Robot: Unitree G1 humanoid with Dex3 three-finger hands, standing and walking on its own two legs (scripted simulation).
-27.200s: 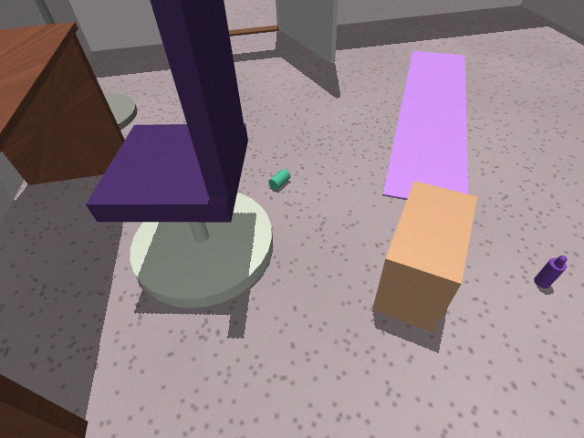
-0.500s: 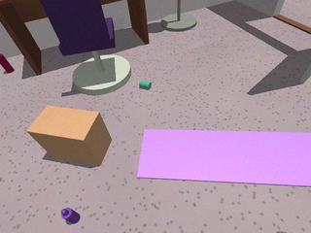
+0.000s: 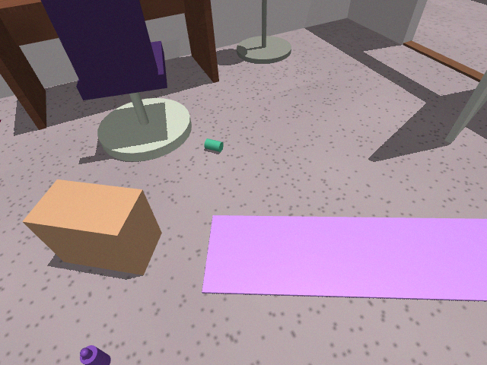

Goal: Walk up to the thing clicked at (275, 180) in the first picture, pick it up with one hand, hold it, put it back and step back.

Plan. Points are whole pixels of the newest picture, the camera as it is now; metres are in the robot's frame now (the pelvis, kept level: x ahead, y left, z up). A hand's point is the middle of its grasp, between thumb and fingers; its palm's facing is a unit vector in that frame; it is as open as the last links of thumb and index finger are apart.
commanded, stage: walk up
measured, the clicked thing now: (213, 145) +1.50 +0.27 -0.74
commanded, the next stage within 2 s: stand in 0.20 s
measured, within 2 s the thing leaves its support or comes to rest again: neither
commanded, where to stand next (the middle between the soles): +0.06 +0.01 m, yaw -2 degrees
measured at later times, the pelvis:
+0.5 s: pelvis +0.00 -0.01 +0.01, yaw -1 degrees
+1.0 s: pelvis +0.00 -0.02 +0.01, yaw -1 degrees
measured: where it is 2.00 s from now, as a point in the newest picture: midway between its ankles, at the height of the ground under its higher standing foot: outside the picture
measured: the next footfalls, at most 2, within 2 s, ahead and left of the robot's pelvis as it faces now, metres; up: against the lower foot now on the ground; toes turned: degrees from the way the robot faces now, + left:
none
